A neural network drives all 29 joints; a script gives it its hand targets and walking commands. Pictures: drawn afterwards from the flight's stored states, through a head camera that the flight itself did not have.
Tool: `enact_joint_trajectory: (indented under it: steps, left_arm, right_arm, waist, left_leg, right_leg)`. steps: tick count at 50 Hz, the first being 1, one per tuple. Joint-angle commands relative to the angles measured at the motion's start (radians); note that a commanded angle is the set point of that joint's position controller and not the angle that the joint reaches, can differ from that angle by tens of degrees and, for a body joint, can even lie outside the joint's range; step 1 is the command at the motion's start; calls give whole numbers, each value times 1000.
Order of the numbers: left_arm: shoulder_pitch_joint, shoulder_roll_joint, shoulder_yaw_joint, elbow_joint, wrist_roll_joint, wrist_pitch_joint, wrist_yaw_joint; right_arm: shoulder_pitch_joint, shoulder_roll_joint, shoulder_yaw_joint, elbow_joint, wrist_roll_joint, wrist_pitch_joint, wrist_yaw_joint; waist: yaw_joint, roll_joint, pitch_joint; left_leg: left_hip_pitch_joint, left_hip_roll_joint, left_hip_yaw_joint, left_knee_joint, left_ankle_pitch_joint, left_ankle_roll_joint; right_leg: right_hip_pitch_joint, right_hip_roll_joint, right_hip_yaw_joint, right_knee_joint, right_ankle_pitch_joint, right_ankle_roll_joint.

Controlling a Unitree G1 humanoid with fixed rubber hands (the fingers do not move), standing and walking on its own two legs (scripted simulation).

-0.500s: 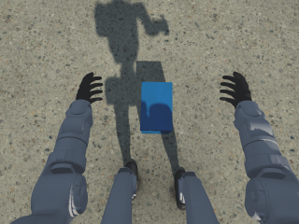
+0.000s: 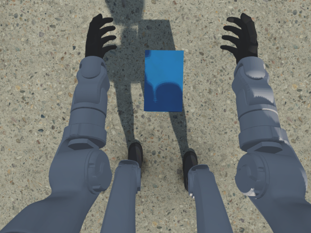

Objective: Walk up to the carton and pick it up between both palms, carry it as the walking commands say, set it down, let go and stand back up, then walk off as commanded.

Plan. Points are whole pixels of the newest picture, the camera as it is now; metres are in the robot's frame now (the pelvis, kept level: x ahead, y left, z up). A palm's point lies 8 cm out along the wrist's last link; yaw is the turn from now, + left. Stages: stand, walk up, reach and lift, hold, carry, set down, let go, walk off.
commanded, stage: reach and lift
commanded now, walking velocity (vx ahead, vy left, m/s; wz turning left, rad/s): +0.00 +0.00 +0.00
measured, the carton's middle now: (163, 84) +0.51 +0.02 -0.56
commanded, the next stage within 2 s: none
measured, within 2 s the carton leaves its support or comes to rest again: neither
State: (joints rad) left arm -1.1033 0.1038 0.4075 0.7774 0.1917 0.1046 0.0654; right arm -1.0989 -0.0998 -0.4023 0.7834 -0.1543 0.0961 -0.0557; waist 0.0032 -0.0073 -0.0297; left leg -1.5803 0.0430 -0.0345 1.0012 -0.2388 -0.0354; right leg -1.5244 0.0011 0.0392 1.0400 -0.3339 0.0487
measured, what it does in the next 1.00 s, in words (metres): lowers itself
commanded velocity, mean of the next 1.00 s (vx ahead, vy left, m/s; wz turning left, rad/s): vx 0.00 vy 0.00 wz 0.00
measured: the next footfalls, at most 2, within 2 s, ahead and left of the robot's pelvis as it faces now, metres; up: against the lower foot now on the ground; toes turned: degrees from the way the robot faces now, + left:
none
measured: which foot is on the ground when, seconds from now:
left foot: down 0.00-1.00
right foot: down 0.00-1.00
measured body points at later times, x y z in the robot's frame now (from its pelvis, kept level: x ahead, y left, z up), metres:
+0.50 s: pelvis -0.02 +0.00 -0.13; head +0.32 +0.01 +0.16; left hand +0.51 +0.18 -0.28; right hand +0.52 -0.15 -0.27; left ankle +0.08 +0.14 -0.62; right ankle +0.05 -0.14 -0.62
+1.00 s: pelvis -0.05 +0.00 -0.24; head +0.33 +0.01 +0.01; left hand +0.51 +0.17 -0.42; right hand +0.51 -0.15 -0.41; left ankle +0.08 +0.14 -0.62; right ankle +0.05 -0.14 -0.62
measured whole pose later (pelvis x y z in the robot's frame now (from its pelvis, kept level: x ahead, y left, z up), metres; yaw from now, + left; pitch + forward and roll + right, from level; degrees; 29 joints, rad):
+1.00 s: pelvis -0.05 +0.00 -0.24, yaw +0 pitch +43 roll -1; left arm -1.44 0.29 0.18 1.09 -0.09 0.06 0.14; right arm -1.43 -0.27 -0.15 1.07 0.11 0.07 -0.15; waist 0.01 -0.02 0.25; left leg -2.24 0.01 -0.08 1.96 -0.47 -0.06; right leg -2.17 0.04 0.07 2.03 -0.61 0.07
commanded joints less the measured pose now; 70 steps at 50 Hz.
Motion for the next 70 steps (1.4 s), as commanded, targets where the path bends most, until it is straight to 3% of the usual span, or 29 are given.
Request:
enact_joint_trajectory:
  steps: [1, 8, 12, 23, 32, 42, 59, 65, 70]
  left_arm:
    - [-172, 57, 10, -108, 7, -25, -9]
    - [-225, 73, 13, -38, -1, -27, -8]
    - [-255, 85, -4, -12, -19, -24, 7]
    - [-346, 153, -109, -43, -141, -10, 64]
    - [-439, 199, -165, 51, -210, -15, 87]
    - [-540, 239, -193, 176, -245, -45, 82]
    - [-668, 299, -261, 297, -329, -97, 67]
    - [-695, 330, -271, 330, -355, -110, 61]
    - [-702, 320, -276, 370, -369, -120, 45]
  right_arm:
    - [-173, -58, -13, -121, -18, -22, -3]
    - [-226, -46, -7, -59, -11, -13, -16]
    - [-252, -69, 1, -27, 11, -11, -33]
    - [-333, -147, 109, -59, 129, -4, -81]
    - [-421, -199, 173, 28, 194, -5, -95]
    - [-524, -239, 208, 149, 233, -29, -94]
    - [-659, -272, 308, 260, 326, -71, -91]
    - [-692, -293, 335, 275, 346, -82, -90]
    - [-725, -288, 344, 258, 342, -91, -78]
  waist:
    - [3, 19, -1034]
    - [8, -2, -932]
    - [3, 7, -961]
    - [5, 27, -1127]
    - [9, 26, -1044]
    - [9, 14, -943]
    - [18, 7, -856]
    - [32, -5, -815]
    - [19, -41, -739]
  left_leg:
    - [737, -136, 78, 59, 492, -19]
    - [487, -146, 100, 174, 258, -18]
    - [418, -152, 110, 283, 202, -24]
    - [353, -140, 130, 543, 188, -33]
    - [245, -122, 127, 672, 94, -24]
    - [151, -110, 112, 798, 47, -17]
    - [69, -84, 94, 994, 61, -19]
    - [18, -77, 93, 1041, 58, -20]
    - [-25, -74, 78, 1063, 78, -14]
  right_leg:
    - [340, 132, -115, -36, 419, 27]
    - [210, 125, -108, 89, 228, 26]
    - [125, 130, -123, 198, 174, 29]
    - [22, 136, -152, 457, 147, 23]
    - [-99, 126, -149, 598, 51, 10]
    - [-186, 102, -132, 725, 6, 13]
    - [-224, 75, -94, 904, 21, 23]
    - [-222, 68, -84, 951, 24, 28]
    - [-241, 69, -79, 971, 45, 33]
